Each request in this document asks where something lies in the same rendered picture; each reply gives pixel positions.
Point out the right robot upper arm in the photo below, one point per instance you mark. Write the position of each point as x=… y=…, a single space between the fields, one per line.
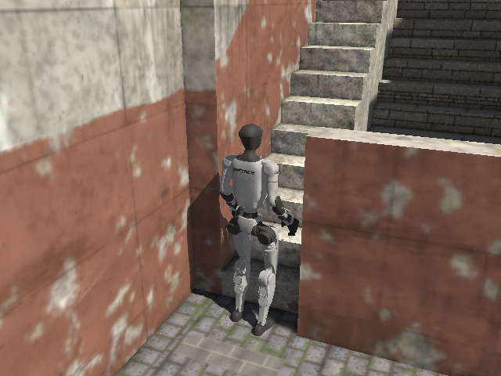
x=271 y=170

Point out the robot left hand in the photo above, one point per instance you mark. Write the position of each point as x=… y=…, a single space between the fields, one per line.
x=238 y=211

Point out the robot right hand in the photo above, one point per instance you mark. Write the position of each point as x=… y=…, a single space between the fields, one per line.
x=292 y=228

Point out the right robot forearm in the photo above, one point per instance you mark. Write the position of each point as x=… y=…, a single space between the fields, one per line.
x=282 y=213

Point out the left robot foot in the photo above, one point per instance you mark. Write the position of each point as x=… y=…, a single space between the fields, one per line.
x=236 y=316

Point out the left robot forearm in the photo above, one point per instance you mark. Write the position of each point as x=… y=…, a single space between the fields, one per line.
x=230 y=201

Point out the right robot foot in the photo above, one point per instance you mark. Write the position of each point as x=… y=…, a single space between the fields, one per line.
x=259 y=330

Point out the robot foot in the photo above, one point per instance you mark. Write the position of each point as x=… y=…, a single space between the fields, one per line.
x=259 y=330
x=236 y=316

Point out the left robot upper arm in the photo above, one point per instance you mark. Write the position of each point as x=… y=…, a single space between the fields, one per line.
x=226 y=176

